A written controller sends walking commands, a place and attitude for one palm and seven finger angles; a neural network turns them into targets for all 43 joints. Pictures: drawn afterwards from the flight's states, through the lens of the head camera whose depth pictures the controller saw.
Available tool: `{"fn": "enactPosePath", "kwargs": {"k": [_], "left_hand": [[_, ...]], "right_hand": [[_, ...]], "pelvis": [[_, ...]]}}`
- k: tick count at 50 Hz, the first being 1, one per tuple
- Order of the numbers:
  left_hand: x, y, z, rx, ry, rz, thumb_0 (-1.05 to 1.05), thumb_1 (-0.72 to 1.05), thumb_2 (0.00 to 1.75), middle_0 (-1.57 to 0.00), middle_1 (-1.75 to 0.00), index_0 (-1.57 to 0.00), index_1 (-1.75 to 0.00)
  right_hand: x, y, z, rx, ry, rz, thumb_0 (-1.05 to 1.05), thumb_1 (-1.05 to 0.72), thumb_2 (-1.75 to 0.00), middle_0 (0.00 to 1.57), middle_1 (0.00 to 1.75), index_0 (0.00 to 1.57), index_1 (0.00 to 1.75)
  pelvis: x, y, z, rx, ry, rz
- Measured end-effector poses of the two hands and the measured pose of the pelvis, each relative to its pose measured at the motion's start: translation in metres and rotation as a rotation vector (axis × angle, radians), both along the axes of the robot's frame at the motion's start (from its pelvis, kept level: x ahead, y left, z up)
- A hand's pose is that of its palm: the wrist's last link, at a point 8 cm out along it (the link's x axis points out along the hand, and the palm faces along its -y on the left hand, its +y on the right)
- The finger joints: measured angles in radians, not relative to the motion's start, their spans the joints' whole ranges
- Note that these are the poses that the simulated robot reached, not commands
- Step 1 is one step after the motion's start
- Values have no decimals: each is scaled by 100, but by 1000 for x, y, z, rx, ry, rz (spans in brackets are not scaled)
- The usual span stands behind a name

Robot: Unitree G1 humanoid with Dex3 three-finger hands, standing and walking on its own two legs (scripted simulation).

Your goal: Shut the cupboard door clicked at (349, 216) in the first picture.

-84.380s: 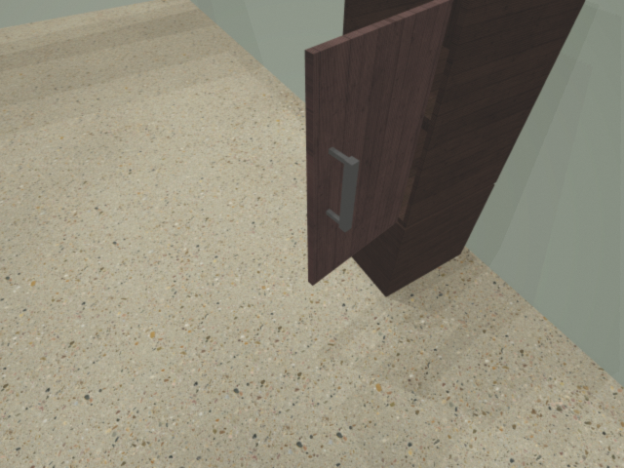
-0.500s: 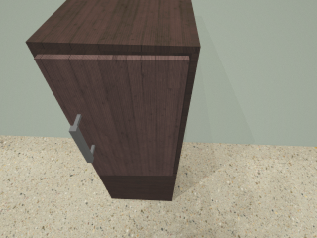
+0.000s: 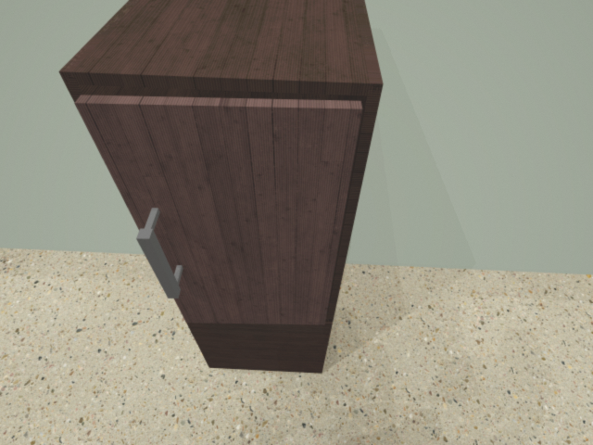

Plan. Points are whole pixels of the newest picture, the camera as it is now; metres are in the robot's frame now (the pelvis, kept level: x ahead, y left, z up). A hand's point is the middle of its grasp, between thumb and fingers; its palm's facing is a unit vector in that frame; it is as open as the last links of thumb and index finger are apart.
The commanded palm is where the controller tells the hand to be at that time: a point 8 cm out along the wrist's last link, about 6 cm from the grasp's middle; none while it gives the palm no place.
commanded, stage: raise the hand and make a fist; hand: left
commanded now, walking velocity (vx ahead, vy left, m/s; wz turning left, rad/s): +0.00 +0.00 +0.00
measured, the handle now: (164, 256) +0.40 +0.25 -0.03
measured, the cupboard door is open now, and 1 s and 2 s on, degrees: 2 2 2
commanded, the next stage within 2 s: bring the fist close to the handle in 1.98 s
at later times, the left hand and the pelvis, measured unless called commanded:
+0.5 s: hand out of the picture +0.12 +0.17 -0.09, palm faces +0.07 -1.00 +0.02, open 6.1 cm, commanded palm +0.11 +0.23 -0.06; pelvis -0.06 +0.00 -0.11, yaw +3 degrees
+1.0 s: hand (150, 422) +0.16 +0.20 -0.05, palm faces +0.07 -1.00 -0.04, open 3.8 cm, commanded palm +0.12 +0.25 -0.04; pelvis -0.05 +0.02 -0.10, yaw +3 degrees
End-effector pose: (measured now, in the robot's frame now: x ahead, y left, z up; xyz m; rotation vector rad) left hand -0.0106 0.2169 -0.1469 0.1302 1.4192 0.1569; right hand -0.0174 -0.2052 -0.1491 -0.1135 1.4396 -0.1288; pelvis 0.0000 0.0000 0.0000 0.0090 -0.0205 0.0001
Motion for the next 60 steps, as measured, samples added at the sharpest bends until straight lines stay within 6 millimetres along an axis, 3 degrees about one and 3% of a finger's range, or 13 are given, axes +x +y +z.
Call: {"fn": "enactPosePath", "kwargs": {"k": [5, 9, 12, 15, 19, 24, 27, 31, 36, 42, 46, 53, 60], "left_hand": [[5, 7, 4, 14, -46, 51, 2, 92, 90, -20, -30, -20, -30], [81, 29, 69, 114, -575, 72, 4, 95, 90, -21, -31, -21, -31], [136, 25, 111, 103, -949, 28, 3, 94, 90, -23, -34, -23, -34], [165, 9, 131, -5, -1274, -22, 2, 93, 90, -26, -37, -26, -38], [155, -11, 118, -138, -1515, -133, 1, 92, 90, -32, -44, -32, -44], [114, -2, 67, -130, -1362, -99, 1, 90, 90, -41, -53, -41, -54], [94, 13, 64, -52, -1327, -62, 2, 90, 90, -47, -59, -47, -59], [97, 20, 87, -4, -1432, -98, 2, 90, 90, -54, -67, -54, -67], [127, 14, 94, -90, -1430, -177, 2, 90, 90, -62, -77, -63, -77], [145, 22, 89, -104, -1301, -142, 2, 90, 90, -74, -89, -74, -89], [143, 34, 100, -52, -1336, -116, 2, 90, 90, -81, -97, -81, -97], [143, 38, 101, -67, -1367, -137, 2, 90, 90, -94, -111, -94, -111], [148, 42, 106, -67, -1379, -130, 2, 90, 90, -107, -125, -107, -125]], "right_hand": [[0, -1, 0, -20, -26, 6, 2, -92, -90, 20, 30, 20, 30], [29, -23, 10, -102, -328, -2, 3, -93, -90, 20, 30, 21, 30], [63, -40, 16, -130, -534, 44, 3, -93, -90, 20, 30, 20, 30], [101, -51, 25, -152, -716, 93, 2, -92, -90, 20, 30, 20, 30], [147, -56, 32, -174, -888, 176, 2, -91, -90, 20, 30, 20, 30], [188, -39, 28, -155, -999, 252, 2, -91, -90, 19, 30, 20, 30], [198, -20, 18, -117, -1019, 284, 2, -91, -90, 19, 30, 20, 30], [192, 6, -4, -53, -979, 317, 1, -91, -90, 20, 30, 20, 30], [162, 22, -33, -1, -852, 273, 2, -90, -90, 20, 30, 21, 30], [123, 11, -40, -34, -716, 165, 2, -90, -90, 20, 30, 21, 30], [112, -3, -35, -88, -678, 148, 2, -90, -90, 20, 30, 21, 30], [128, -20, -22, -159, -698, 172, 2, -90, -90, 20, 30, 20, 30], [161, -8, -5, -149, -778, 202, 2, -91, -90, 20, 30, 20, 30]], "pelvis": [[-4, 2, -2, -9, 2, -2], [-9, 5, -9, -3, 23, 22], [-22, 8, -20, -2, 68, 53], [-35, 6, -39, 8, 135, 41], [-51, 1, -73, 14, 199, 31], [-63, -3, -105, 2, 228, 45], [-66, -4, -115, -21, 241, 57], [-69, -3, -121, -52, 257, 71], [-70, 1, -121, -64, 276, 71], [-61, 8, -109, -54, 281, 51], [-54, 13, -104, -51, 282, 48], [-48, 18, -103, -54, 285, 52], [-42, 20, -100, -59, 281, 54]]}}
